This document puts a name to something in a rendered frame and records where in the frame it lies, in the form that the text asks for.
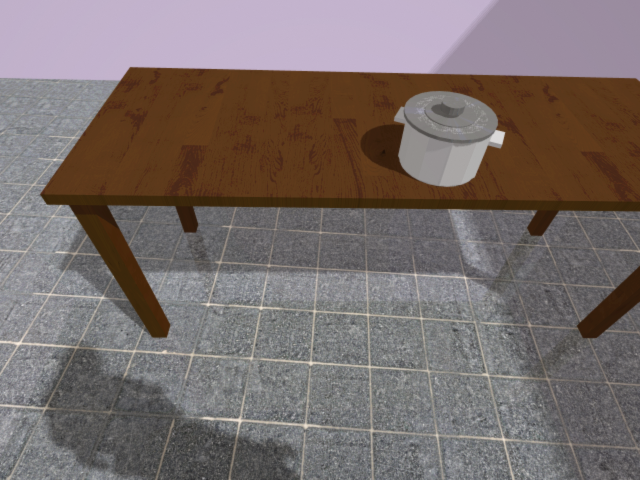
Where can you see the pot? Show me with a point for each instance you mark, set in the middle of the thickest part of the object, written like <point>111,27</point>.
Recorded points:
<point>441,163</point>

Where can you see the lid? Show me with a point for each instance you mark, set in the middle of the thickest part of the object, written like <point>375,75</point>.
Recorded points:
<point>477,122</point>

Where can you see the knob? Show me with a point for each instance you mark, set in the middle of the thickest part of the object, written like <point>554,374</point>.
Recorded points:
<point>452,106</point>

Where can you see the table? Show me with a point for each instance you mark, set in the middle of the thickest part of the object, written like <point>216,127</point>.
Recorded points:
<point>188,137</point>

